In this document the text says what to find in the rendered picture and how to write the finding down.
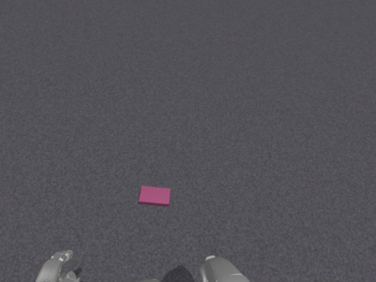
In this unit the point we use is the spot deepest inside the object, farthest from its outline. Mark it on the small box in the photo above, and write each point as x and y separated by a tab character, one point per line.
154	196

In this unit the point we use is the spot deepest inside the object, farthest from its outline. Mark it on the left robot hand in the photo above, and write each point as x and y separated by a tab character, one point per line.
50	271

